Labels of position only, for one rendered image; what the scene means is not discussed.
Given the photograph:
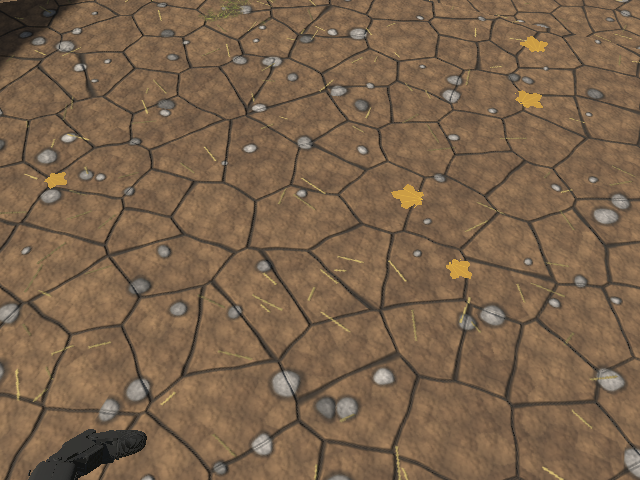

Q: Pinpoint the robot left hand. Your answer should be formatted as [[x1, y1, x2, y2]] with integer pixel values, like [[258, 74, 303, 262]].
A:
[[28, 429, 147, 480]]

